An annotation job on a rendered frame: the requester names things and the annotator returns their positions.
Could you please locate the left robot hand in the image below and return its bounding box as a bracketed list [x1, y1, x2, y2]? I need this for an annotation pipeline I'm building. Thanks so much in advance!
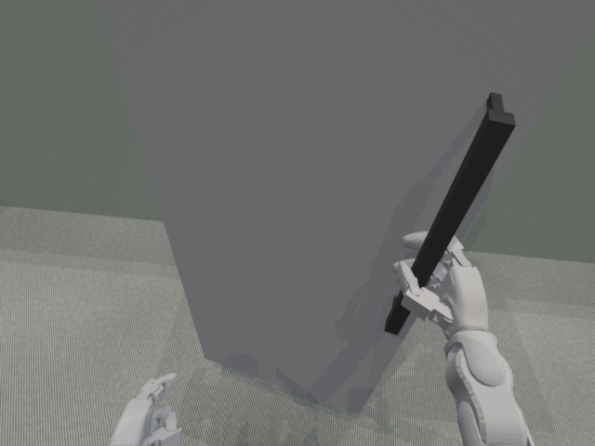
[108, 373, 181, 446]

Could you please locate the right robot hand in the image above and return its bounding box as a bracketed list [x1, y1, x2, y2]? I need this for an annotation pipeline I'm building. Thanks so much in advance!
[391, 231, 489, 341]

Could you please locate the handle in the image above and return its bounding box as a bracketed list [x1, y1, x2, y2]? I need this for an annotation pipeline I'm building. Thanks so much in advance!
[385, 92, 516, 335]

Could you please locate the robot right forearm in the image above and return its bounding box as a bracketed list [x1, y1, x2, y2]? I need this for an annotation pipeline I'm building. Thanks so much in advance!
[444, 330, 535, 446]

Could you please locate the fridge door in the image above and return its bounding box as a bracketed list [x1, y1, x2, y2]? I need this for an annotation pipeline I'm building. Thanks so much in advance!
[96, 0, 595, 414]

